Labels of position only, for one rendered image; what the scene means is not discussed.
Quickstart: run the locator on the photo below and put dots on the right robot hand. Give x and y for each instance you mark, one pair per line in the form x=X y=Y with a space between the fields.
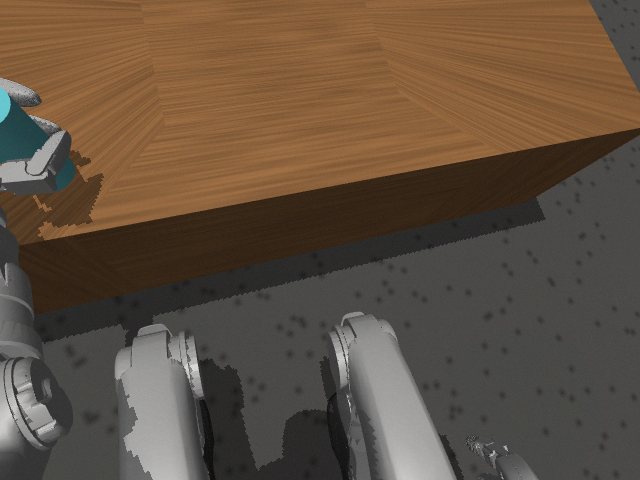
x=509 y=466

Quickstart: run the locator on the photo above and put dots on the left robot hand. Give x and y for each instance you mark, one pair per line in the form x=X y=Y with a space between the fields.
x=37 y=174

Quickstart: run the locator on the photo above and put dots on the left robot foot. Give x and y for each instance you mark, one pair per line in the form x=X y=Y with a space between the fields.
x=209 y=441

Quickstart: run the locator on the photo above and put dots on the left robot arm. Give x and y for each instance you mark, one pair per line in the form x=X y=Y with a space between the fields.
x=34 y=411

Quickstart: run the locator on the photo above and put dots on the can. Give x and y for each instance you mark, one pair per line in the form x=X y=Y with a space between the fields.
x=20 y=137

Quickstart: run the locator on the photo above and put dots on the right robot foot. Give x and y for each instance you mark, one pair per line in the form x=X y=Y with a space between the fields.
x=338 y=437

